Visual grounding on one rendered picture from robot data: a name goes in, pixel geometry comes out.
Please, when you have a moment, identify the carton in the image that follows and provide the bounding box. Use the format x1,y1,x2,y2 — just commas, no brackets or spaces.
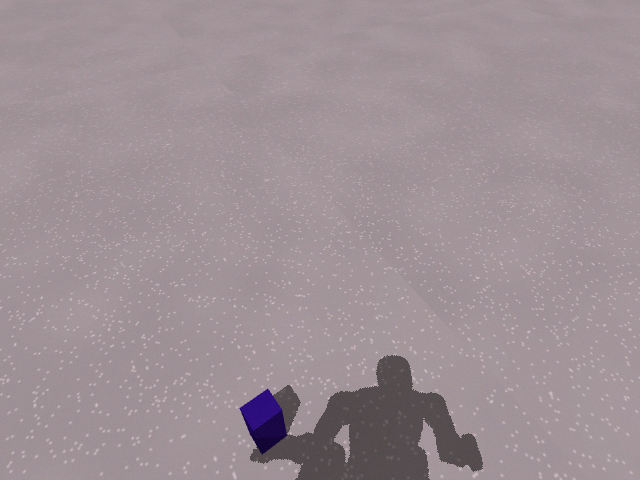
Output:
240,389,287,455

